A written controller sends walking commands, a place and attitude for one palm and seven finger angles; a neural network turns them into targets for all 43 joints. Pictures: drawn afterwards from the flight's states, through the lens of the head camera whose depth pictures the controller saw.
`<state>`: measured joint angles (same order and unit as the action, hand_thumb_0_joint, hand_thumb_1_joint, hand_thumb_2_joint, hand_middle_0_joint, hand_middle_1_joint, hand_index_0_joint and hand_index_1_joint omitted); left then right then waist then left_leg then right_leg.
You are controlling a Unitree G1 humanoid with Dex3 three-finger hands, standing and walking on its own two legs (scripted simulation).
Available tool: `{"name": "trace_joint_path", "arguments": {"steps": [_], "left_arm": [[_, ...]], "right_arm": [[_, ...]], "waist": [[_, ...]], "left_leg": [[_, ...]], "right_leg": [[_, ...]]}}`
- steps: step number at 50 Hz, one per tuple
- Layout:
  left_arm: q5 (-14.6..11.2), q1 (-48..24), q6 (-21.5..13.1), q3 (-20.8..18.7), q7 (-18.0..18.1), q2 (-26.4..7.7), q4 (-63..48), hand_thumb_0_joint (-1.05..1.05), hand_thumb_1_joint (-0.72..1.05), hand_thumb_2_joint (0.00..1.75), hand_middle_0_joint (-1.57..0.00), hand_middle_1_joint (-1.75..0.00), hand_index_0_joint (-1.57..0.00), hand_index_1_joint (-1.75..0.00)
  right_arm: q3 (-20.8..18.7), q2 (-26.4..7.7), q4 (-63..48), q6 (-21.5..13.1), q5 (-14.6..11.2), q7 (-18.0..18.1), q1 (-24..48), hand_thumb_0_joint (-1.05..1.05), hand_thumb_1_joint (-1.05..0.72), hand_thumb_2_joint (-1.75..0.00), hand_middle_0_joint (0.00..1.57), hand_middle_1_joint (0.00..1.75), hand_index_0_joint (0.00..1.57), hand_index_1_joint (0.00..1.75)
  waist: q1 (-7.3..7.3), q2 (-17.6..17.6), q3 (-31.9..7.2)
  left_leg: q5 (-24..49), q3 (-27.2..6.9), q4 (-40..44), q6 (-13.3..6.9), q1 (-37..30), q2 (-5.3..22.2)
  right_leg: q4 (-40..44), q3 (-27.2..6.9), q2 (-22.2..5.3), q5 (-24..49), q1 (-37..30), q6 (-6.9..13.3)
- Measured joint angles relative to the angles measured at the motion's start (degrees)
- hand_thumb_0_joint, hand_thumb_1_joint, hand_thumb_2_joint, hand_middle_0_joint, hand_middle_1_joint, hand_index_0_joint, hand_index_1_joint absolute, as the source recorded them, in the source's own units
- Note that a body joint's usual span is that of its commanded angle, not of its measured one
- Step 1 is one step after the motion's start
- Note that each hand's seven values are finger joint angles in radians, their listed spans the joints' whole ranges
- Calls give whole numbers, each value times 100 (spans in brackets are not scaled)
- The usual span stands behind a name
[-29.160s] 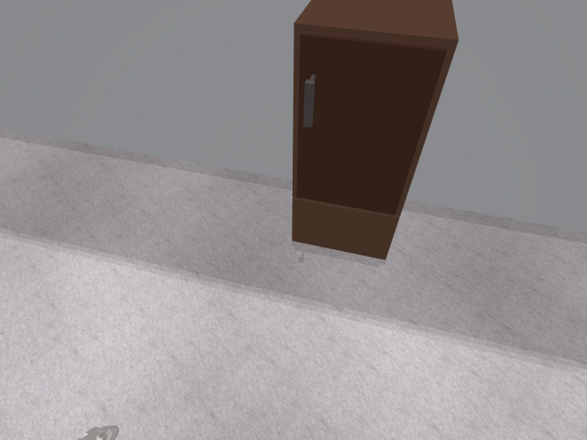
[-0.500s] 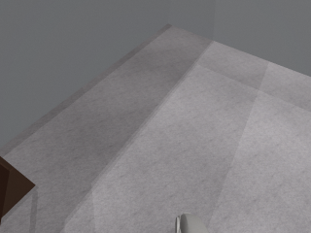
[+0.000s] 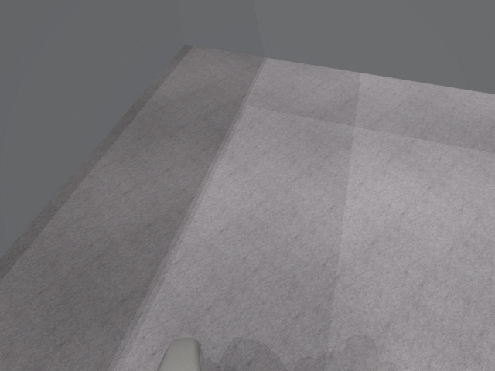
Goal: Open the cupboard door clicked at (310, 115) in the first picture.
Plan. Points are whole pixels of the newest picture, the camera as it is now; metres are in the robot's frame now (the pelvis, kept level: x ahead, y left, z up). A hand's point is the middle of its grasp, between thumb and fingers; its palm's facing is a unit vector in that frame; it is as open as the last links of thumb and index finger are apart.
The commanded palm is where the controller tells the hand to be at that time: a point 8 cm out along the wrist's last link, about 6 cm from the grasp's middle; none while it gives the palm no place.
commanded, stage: walk to a spot facing it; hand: left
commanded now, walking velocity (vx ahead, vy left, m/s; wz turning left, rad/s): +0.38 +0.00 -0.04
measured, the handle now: out of the picture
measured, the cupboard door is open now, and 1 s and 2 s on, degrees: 48 48 48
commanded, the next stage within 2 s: turn to face it in 0.64 s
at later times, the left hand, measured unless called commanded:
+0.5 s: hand (144, 321) +0.23 +0.22 -0.18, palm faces +0.02 -0.99 -0.13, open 7.3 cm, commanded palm none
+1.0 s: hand (211, 173) +0.62 +0.12 -0.17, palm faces -0.18 -0.97 -0.15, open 7.3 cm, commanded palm none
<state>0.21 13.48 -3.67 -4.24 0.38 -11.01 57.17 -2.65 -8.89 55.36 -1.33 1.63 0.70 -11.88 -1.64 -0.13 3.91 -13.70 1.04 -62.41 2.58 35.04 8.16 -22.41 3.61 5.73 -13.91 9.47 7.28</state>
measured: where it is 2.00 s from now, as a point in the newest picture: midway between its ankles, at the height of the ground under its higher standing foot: (262, 279)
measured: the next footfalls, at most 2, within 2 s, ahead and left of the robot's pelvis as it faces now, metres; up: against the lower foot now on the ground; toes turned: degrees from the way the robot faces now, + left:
left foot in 0.34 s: +0.31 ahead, +0.12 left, +0.00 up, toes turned +4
right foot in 0.84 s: +0.52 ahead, -0.12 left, +0.00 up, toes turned -17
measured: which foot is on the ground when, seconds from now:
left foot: up 0.00-0.32, down 0.34-0.84, up 0.86-1.00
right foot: down 0.00-0.32, up 0.34-0.82, down 0.84-1.00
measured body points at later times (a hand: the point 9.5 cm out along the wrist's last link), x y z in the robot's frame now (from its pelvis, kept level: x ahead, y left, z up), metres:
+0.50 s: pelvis +0.26 +0.06 -0.01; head +0.28 +0.07 +0.44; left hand +0.23 +0.27 -0.17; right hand +0.29 -0.18 -0.15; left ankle +0.27 +0.12 -0.74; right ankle +0.20 -0.08 -0.63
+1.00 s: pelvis +0.47 -0.01 -0.01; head +0.51 -0.01 +0.44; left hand +0.63 +0.17 -0.16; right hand +0.36 -0.20 -0.16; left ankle +0.41 +0.13 -0.65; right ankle +0.48 -0.10 -0.74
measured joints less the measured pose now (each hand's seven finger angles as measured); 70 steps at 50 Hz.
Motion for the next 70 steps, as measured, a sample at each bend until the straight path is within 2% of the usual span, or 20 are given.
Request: {"name": "trace_joint_path", "arguments": {"steps": [7, 14, 16, 18, 20, 23, 27, 31, 36, 40, 43, 46, 49, 55, 59, 61, 62, 64, 67, 70], "left_arm": [[9, 803, -97, 130, 32, 188, 370, -1, 93, 90, -20, -30, -20, -30], [60, 1450, -71, 237, 77, 366, 750, 0, 92, 90, -20, -30, -20, -30], [52, 1591, -45, 242, 63, 409, 883, 0, 91, 90, -20, -30, -20, -30], [-4, 1602, 31, 251, 22, 448, 969, 0, 91, 90, -20, -30, -20, -30], [0, 1439, 105, 235, -2, 422, 954, 0, 91, 90, -20, -30, -20, -30], [81, 994, 181, 139, -59, 320, 751, 0, 91, 90, -20, -30, -20, -30], [125, 424, 224, 46, -104, 210, 351, 0, 92, 90, -20, -30, -20, -30], [118, -60, 294, -12, -136, 78, 133, 0, 92, 90, -20, -30, -20, -30], [103, -584, 393, -15, -204, -56, -25, 0, 92, 90, -19, -30, -19, -30], [97, -940, 370, 42, -206, -99, -139, 0, 92, 90, -19, -30, -19, -30], [114, -1061, 128, 118, -134, -80, -202, 0, 92, 90, -19, -30, -20, -30], [52, -1102, -30, 222, -26, 48, -198, 0, 92, 90, -20, -30, -20, -30], [21, -941, 36, 292, 48, 218, -159, 0, 92, 90, -20, -30, -20, -30], [17, -753, 126, 98, 119, 218, -214, -5, 96, 90, -20, -30, -21, -30], [89, -663, 248, 39, 86, 93, -223, -4, 94, 90, -20, -30, -20, -30], [85, -549, 319, 10, 68, 27, -247, -3, 94, 90, -20, -30, -20, -30], [62, -497, 374, -3, 54, -10, -256, -2, 93, 90, -20, -30, -20, -30], [49, -491, 535, -21, 55, -146, -267, -2, 93, 90, -20, -30, -20, -30], [90, -540, 636, -79, 48, -286, -267, -1, 92, 90, -20, -30, -20, -30], [92, -585, 613, -93, 17, -351, -335, 0, 92, 90, -20, -30, -20, -30]], "right_arm": [[-10, -92, -37, 66, -38, -93, 568, 0, -91, -90, 20, 29, 20, 29], [48, -9, 7, 30, -41, -160, 938, 0, -90, -90, 20, 29, 20, 29], [88, 17, -7, -89, -11, -136, 924, 0, -90, -90, 20, 29, 20, 29], [104, 29, -28, -231, 49, -87, 815, 0, -90, -89, 20, 29, 20, 29], [115, 40, -1, -280, 34, -42, 578, 0, -90, -89, 20, 29, 21, 29], [91, 55, 204, -309, 13, 56, 93, 0, -91, -89, 20, 29, 21, 29], [42, -52, 556, -330, -28, 132, -500, -1, -94, -89, 20, 29, 21, 29], [96, -46, 779, -310, -44, 119, -1029, 0, -93, -89, 20, 29, 20, 29], [195, 66, 874, -284, -7, 129, -1470, 0, -92, -89, 20, 29, 20, 29], [257, 172, 920, -251, 27, 144, -1673, 0, -91, -89, 20, 29, 20, 29], [287, 303, 1076, -168, -54, 122, -1804, 0, -91, -89, 20, 29, 20, 29], [259, 382, 1089, -10, -173, 119, -1551, 0, -90, -89, 20, 29, 21, 29], [197, 372, 942, 131, -165, 97, -1177, 1, -90, -89, 20, 29, 20, 29], [67, 185, 421, 248, -86, 14, -411, 0, -91, -89, 20, 29, 20, 29], [-44, -64, 173, 297, -46, -41, -70, 1, -92, -89, 20, 29, 20, 29], [-72, -206, 10, 259, -22, -87, -13, 1, -92, -90, 20, 29, 20, 29], [-96, -275, -68, 210, 5, -97, -4, 1, -92, -90, 20, 29, 20, 29], [-88, -315, -164, 162, 33, -74, 86, 0, -92, -90, 20, 29, 20, 29], [-39, -329, -272, 147, 40, -8, 112, 0, -91, -89, 20, 29, 20, 29], [17, -340, -294, 132, 15, 33, 104, 0, -91, -89, 20, 29, 20, 29]], "waist": [[315, 102, -195], [542, -114, -96], [486, -151, -64], [398, -130, -50], [384, -177, -28], [368, -196, -45], [360, -185, -89], [236, -167, -139], [5, -123, -60], [-217, -54, 69], [-262, -75, 79], [-305, -97, 204], [-260, -116, 163], [-183, -141, -3], [-98, -201, -38], [-67, -223, -74], [-85, -214, -128], [-68, -293, -99], [-17, -294, -63], [68, -218, 6]], "left_leg": [[490, 131, 884, -37, 175, -186], [149, 495, 2110, -290, -408, -590], [276, 609, 2681, -482, -881, -755], [173, 633, 2539, -759, -1045, -760], [-154, 746, 2488, -809, -1306, -789], [-199, 803, 2976, -716, -1831, -858], [-159, 919, 3710, -751, -2506, -908], [-256, 1041, 4182, -677, -3055, -890], [-573, 1247, 4398, -517, -3551, -799], [-1022, 1387, 4171, -336, -3751, -642], [-1414, 1275, 2898, -230, -3408, -431], [-1885, 476, 311, -185, -2260, -477], [-1600, 172, -525, -135, -1371, -436], [-850, 250, 456, 11, -509, -235], [-618, 478, 1405, 10, -680, -279], [-96, 532, 2129, -37, -1000, -351], [-128, 502, 2172, -293, -985, -413], [-409, 468, 1892, -566, -835, -532], [-348, 374, 2147, -546, -876, -640], [-62, 254, 2694, -568, -1064, -752]], "right_leg": [[587, -193, 74, -291, -931, -61], [640, -379, -84, -914, -1627, -214], [-74, -357, -139, -1245, -1532, -287], [-2157, -295, -168, -1357, -725, -394], [-4189, -342, -296, -1217, 216, -418], [-5240, -339, -641, -572, 1377, -510], [-4825, -454, -1012, 83, 2422, -643], [-4023, -397, -1184, 717, 2903, -690], [-2719, -15, -1129, 1035, 2755, -616], [-1830, 260, -852, 708, 2216, -434], [-1194, 332, -686, 422, 1527, -365], [-1327, 454, -742, -60, 1262, -396], [-954, 589, -793, -45, 830, -440], [-592, 979, -943, -171, 337, -566], [-954, 1222, -1109, -554, 238, -727], [-1409, 1314, -1233, -885, 302, -844], [-1851, 1259, -1284, -1178, 476, -918], [-3064, 671, -1210, -1840, 1002, -1005], [-4402, 92, -1036, -1574, 1704, -1092], [-4742, -206, -1008, -996, 2074, -1186]]}}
